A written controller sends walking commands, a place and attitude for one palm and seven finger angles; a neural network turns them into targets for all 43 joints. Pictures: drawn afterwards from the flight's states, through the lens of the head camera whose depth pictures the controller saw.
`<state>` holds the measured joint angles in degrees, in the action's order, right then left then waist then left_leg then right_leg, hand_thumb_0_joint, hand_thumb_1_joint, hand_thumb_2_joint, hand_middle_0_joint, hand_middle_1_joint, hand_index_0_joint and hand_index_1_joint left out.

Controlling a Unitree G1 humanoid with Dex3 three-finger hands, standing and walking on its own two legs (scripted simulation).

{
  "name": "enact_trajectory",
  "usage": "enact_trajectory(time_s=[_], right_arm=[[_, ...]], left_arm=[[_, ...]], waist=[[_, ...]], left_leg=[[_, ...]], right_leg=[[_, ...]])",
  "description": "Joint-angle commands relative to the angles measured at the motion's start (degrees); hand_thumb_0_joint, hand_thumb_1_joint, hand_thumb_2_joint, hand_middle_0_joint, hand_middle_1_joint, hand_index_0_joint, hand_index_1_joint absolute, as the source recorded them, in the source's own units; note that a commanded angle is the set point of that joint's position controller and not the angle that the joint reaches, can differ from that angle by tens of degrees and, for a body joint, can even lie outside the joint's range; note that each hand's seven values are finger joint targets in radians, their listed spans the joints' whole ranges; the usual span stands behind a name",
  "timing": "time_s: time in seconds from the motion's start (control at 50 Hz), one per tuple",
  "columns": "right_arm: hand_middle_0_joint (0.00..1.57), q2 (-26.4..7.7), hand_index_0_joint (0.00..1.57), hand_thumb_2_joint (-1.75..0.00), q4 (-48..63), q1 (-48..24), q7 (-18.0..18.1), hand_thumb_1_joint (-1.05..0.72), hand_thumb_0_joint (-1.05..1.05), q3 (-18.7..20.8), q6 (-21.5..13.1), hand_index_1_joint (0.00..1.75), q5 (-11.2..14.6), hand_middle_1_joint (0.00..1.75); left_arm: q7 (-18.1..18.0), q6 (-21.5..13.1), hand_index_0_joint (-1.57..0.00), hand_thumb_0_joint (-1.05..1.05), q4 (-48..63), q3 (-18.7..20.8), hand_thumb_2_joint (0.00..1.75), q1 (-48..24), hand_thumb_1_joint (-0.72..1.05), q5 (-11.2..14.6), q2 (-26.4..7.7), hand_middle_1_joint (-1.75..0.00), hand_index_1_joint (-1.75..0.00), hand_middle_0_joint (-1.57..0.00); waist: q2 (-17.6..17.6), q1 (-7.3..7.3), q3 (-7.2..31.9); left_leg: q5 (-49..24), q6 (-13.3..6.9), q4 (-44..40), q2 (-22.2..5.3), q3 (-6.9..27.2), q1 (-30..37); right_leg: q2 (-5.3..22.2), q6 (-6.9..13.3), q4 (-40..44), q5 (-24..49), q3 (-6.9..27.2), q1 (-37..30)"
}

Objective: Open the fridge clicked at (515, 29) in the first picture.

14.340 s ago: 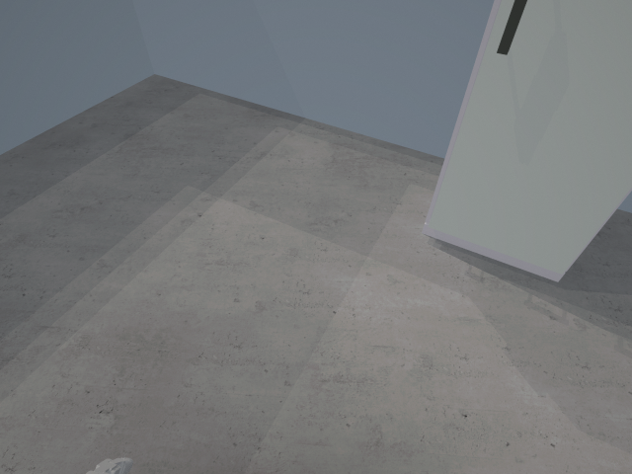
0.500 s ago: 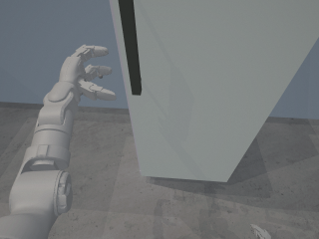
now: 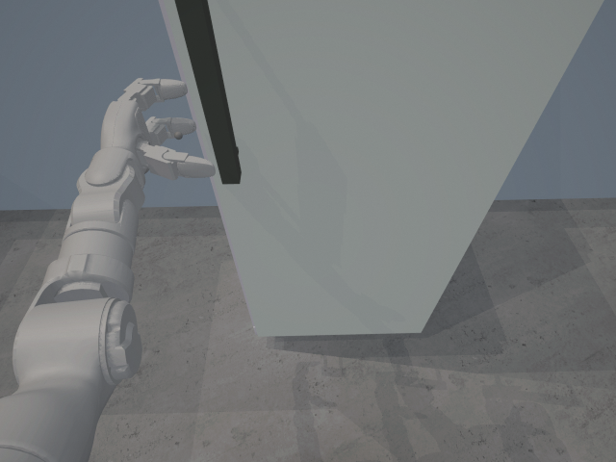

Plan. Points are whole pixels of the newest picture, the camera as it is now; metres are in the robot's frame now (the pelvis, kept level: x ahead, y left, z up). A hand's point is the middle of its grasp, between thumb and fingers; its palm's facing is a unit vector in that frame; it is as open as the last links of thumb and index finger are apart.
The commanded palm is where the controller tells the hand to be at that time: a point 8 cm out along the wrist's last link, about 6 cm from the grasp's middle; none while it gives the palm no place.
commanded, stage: move the hooked fingers beside the handle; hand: left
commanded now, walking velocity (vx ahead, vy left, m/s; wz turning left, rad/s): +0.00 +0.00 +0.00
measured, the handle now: (216, 88) +0.54 +0.09 +0.21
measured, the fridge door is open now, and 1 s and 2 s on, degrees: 0 0 0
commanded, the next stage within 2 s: feel for the door with the fingertips in 0.90 s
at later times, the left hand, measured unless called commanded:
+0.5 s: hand (182, 136) +0.48 +0.14 +0.18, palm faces +0.00 -1.00 -0.02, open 14.0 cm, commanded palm +0.46 +0.20 +0.19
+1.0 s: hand (177, 137) +0.48 +0.14 +0.18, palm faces -0.01 -1.00 -0.02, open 13.9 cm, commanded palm +0.46 +0.20 +0.19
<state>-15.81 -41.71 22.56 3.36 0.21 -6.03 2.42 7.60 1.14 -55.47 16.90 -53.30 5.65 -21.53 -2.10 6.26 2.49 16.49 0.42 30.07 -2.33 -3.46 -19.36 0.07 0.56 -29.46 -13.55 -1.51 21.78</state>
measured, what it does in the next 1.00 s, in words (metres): stands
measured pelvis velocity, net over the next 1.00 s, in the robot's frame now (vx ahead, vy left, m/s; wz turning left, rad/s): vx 0.00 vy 0.00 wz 0.01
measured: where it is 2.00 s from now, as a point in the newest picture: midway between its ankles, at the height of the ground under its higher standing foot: outside the picture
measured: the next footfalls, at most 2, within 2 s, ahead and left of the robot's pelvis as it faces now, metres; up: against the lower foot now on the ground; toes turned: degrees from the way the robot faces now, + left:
none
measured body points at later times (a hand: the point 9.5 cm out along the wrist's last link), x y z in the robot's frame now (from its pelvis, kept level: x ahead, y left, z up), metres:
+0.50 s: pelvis -0.02 +0.00 +0.00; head +0.03 +0.00 +0.44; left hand +0.47 +0.19 +0.19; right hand +0.07 -0.26 -0.12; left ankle -0.02 +0.12 -0.73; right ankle +0.01 -0.11 -0.73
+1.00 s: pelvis +0.00 +0.00 +0.00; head +0.03 +0.00 +0.45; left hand +0.48 +0.20 +0.18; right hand +0.04 -0.27 -0.12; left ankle -0.02 +0.12 -0.73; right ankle +0.01 -0.11 -0.73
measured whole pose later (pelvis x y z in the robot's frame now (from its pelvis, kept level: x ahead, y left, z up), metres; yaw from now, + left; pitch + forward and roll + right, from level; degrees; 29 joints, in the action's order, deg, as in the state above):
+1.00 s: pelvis +0.00 +0.00 +0.00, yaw +1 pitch +6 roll -1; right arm -15.8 -41.8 21.7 3.6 0.2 -6.7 2.6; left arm 7.3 0.8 -55.3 15.2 -53.7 5.9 -20.7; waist -1.8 6.0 2.9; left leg 17.1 0.2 31.5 -2.3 -2.8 -20.5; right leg 0.1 0.4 -29.8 -13.8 -2.0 22.2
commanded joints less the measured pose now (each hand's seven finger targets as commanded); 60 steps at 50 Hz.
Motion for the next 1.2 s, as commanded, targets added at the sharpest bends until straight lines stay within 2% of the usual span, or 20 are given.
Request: enact_trajectory(time_s=[0.0, 0.1, 0.16, 0.22, 0.32, 0.34, 0.4, 0.48, 0.54, 0.62, 0.7, 0.74, 0.78, 0.84, 0.9, 0.98, 1.0, 1.08, 1.14, 1.18], right_arm=[[0.2, -8.1, 0.2, -0.9, 6.6, -0.3, 0.7, -0.9, 0.0, 2.7, -2.3, 0.3, 0.3, 0.3], [0.2, -7.8, 0.2, -0.9, 6.2, -1.2, 1.2, -0.9, 0.0, 2.6, -2.4, 0.3, 0.7, 0.3], [0.2, -7.5, 0.2, -0.9, 5.9, -1.9, 1.1, -0.9, 0.0, 2.3, -2.6, 0.3, 0.8, 0.3], [0.2, -7.8, 0.2, -0.9, 5.1, -1.9, 1.3, -0.9, 0.0, 1.9, -2.5, 0.3, 1.0, 0.3], [0.2, -8.1, 0.2, -0.9, 4.5, -1.4, 1.1, -0.9, 0.0, 1.5, -2.9, 0.3, 0.3, 0.3], [0.2, -8.5, 0.2, -0.9, 4.3, -0.9, 1.1, -0.9, 0.0, 1.6, -2.9, 0.3, 0.0, 0.3], [0.2, -7.9, 0.2, -0.9, 4.4, -0.4, 0.8, -0.9, 0.0, 1.5, -3.6, 0.3, -0.3, 0.3], [0.2, -8.0, 0.2, -0.9, 4.8, 0.1, 0.6, -0.9, 0.0, 1.6, -3.9, 0.3, -0.4, 0.3], [0.2, -8.8, 0.2, -0.9, 4.4, 1.3, 0.5, -0.9, 0.0, 1.8, -3.5, 0.3, -0.4, 0.3], [0.2, -8.9, 0.2, -0.9, 5.1, 2.3, 0.4, -0.9, 0.0, 2.1, -3.1, 0.3, 0.0, 0.3], [0.2, -8.9, 0.2, -0.9, 5.4, 2.6, 0.4, -0.9, 0.0, 2.6, -3.2, 0.3, -0.1, 0.3], [0.2, -9.0, 0.2, -0.9, 5.7, 2.5, 0.5, -0.9, 0.0, 2.9, -3.2, 0.3, -0.1, 0.3], [0.2, -8.5, 0.2, -0.9, 5.3, 2.2, 0.5, -0.9, 0.0, 2.8, -3.4, 0.3, 0.0, 0.3], [0.2, -8.9, 0.2, -0.9, 5.2, 1.8, 0.6, -0.9, 0.0, 3.0, -3.0, 0.3, 0.1, 0.3], [0.2, -8.2, 0.2, -0.9, 5.1, 1.3, 0.4, -0.9, 0.0, 2.6, -2.9, 0.3, 0.2, 0.3], [0.2, -8.3, 0.2, -0.9, 5.4, 0.6, 0.7, -0.9, 0.0, 2.5, -2.5, 0.3, 0.2, 0.3], [0.2, -7.9, 0.2, -0.9, 5.8, 0.1, 0.6, -0.9, 0.0, 2.4, -2.6, 0.3, 0.3, 0.3], [0.2, -7.5, 0.2, -0.9, 5.7, -0.9, 0.6, -0.9, 0.0, 2.5, -3.0, 0.3, 0.3, 0.3], [0.2, -7.8, 0.2, -0.9, 4.9, -1.1, 0.7, -0.9, 0.0, 2.2, -2.6, 0.3, 0.4, 0.3], [0.2, -7.4, 0.2, -0.9, 4.7, -1.5, 0.6, -0.9, 0.0, 1.9, -2.6, 0.3, 0.3, 0.3]], left_arm=[[0.2, -5.5, -0.3, 0.0, 17.8, 1.9, 0.3, -29.5, -0.5, 1.8, -14.5, -1.2, -1.2, -0.3], [0.5, -4.7, -0.3, 0.0, 18.3, -0.1, 0.3, -30.6, -0.5, 1.7, -13.2, -1.2, -1.2, -0.3], [0.8, -3.5, -0.3, 0.0, 17.8, -3.8, 0.3, -31.2, -0.5, 2.1, -8.8, -1.2, -1.2, -0.3], [0.9, -1.4, -0.3, 0.0, 11.9, -4.9, 0.3, -31.6, -0.5, 3.0, -6.4, -1.2, -1.2, -0.3], [-0.8, -3.1, -0.3, 0.0, 7.3, -2.8, 0.3, -36.4, -0.5, 2.6, -8.5, -1.2, -1.2, -0.3], [-1.3, -4.4, -0.3, 0.0, 7.5, -1.1, 0.3, -37.7, -0.5, 1.8, -11.5, -1.2, -1.2, -0.3], [-2.0, -7.5, -0.3, 0.0, 8.0, -1.6, 0.3, -41.9, -0.5, 0.8, -12.0, -1.2, -1.2, -0.3], [-1.7, -10.0, -0.3, 0.0, 8.0, -0.4, 0.3, -41.6, -0.5, 0.1, -14.1, -1.2, -1.2, -0.3], [-0.8, -8.8, -0.3, 0.0, 2.9, 2.2, 0.3, -37.2, -0.5, -0.4, -17.0, -1.2, -1.2, -0.3], [0.9, -6.7, -0.3, 0.0, 1.7, 0.3, 0.3, -34.4, -0.5, 0.1, -14.1, -1.2, -1.2, -0.3], [1.5, -7.7, -0.3, 0.0, 8.7, 0.0, 0.3, -35.2, -0.5, 1.7, -12.9, -1.2, -1.2, -0.3], [1.4, -8.2, -0.3, 0.0, 12.3, 0.9, 0.3, -33.2, -0.5, 2.2, -13.9, -1.2, -1.2, -0.3], [1.2, -7.7, -0.3, 0.0, 13.9, -0.4, 0.3, -33.6, -0.5, 2.4, -12.0, -1.2, -1.2, -0.3], [0.1, -6.3, -0.3, 0.0, 14.5, 2.2, 0.3, -31.0, -0.5, 1.7, -15.3, -1.2, -1.2, -0.3], [-0.8, -4.6, -0.3, 0.0, 14.2, -0.4, 0.3, -31.7, -0.5, 1.1, -12.0, -1.2, -1.2, -0.3], [-1.2, -3.8, -0.3, 0.0, 13.0, 0.7, 0.3, -31.3, -0.5, 1.1, -13.2, -1.2, -1.2, -0.3], [-0.8, -4.0, -0.3, 0.0, 14.7, -2.6, 0.3, -32.7, -0.5, 1.4, -9.4, -1.2, -1.2, -0.3], [-0.8, -4.4, -0.3, 0.0, 17.6, -5.5, 0.3, -33.4, -0.5, 2.4, -5.0, -1.2, -1.2, -0.3], [-1.3, -2.9, -0.3, 0.0, 12.4, -5.3, 0.3, -32.6, -0.5, 3.0, -4.2, -1.2, -1.2, -0.3], [-2.6, -2.4, -0.3, 0.0, 10.9, -5.1, 0.3, -34.8, -0.5, 2.6, -3.6, -1.2, -1.2, -0.3]], waist=[[3.2, -1.36, 21.5], [0.9, -0.95, 19.7], [-1.6, -0.4, 18.7], [2.8, 0.72, 14.1], [4.4, 1.03, 14.1], [4.5, 0.72, 15.9], [2.6, 1.43, 19.1], [0.2, 0.74, 23.6], [2.2, 0.0, 22.8], [3.5, 0.5, 20.3], [1.6, 0.49, 22.8], [1.4, -0.61, 24.7], [0.7, -0.19, 23.5], [-0.1, -1.51, 22.7], [-0.3, -0.58, 19.9], [2.3, -0.57, 19.0], [1.4, 0.21, 19.5], [-0.8, 0.16, 21.9], [3.6, 0.36, 18.2], [3.4, 0.44, 17.0]], left_leg=[[-17.2, -1.9, -1.7, 2.1, 1.9, 6.7], [-14.6, -1.9, -2.2, 2.1, 2.2, 7.8], [-14.5, -1.7, -2.3, 2.2, 2.7, 9.3], [-10.6, -1.6, -2.7, 2.2, 3.4, 6.8], [-7.9, -1.6, -2.2, 2.4, 3.8, 5.0], [-8.4, -1.5, -1.9, 2.4, 3.9, 5.0], [-9.2, -1.5, -1.0, 2.6, 3.8, 5.2], [-11.5, -1.3, -0.3, 2.6, 3.8, 6.1], [-12.1, -1.3, -0.4, 2.5, 3.6, 4.0], [-12.5, -1.3, -0.4, 2.3, 3.1, 2.4], [-15.0, -1.4, 0.0, 2.1, 3.0, 5.3], [-17.4, -1.4, 0.1, 2.0, 3.2, 6.6], [-17.7, -1.5, 0.0, 2.0, 3.2, 7.1], [-17.3, -1.5, -0.6, 2.0, 3.0, 6.4], [-16.8, -1.4, -0.9, 2.1, 3.0, 6.3], [-15.8, -1.6, -1.3, 2.1, 3.0, 5.7], [-16.4, -1.6, -1.3, 2.1, 2.9, 7.0], [-19.4, -1.3, -0.4, 1.8, 3.5, 10.7], [-16.0, -1.3, -1.0, 2.0, 3.8, 8.2], [-14.4, -1.3, -1.2, 2.3, 3.8, 7.0]], right_leg=[[-1.3, 0.3, 2.1, 21.4, 0.6, -13.0], [-1.3, 0.3, 3.1, 17.6, 0.4, -10.7], [-1.2, 0.6, 3.4, 16.1, 0.0, -8.9], [-1.2, 0.4, 4.0, 12.2, -0.5, -6.0], [-0.7, 0.2, 3.5, 9.0, -0.1, -4.3], [-0.5, 0.3, 3.0, 9.2, 0.1, -5.1], [-0.5, 0.2, 1.8, 10.9, 0.7, -5.5], [-0.7, 0.4, 0.6, 14.0, 0.9, -7.5], [-0.8, 0.5, 0.4, 15.1, 0.7, -8.5], [-0.9, 0.4, 0.6, 16.5, 0.4, -7.9], [-1.3, 0.5, 0.8, 18.1, 0.5, -8.4], [-1.5, 0.7, 0.6, 19.5, 0.3, -10.0], [-1.6, 0.6, 0.9, 19.8, 0.2, -9.4], [-1.6, 0.7, 1.1, 18.9, 0.1, -10.2], [-1.5, 0.6, 1.5, 18.5, -0.2, -8.8], [-1.4, 0.6, 1.8, 18.2, -0.1, -9.3], [-1.4, 0.6, 1.8, 18.7, -0.1, -8.9], [-1.4, 0.6, 1.4, 19.8, -0.2, -8.0], [-1.4, 0.5, 1.9, 17.0, -0.7, -6.9], [-1.2, 0.4, 1.8, 16.0, -0.5, -6.2]])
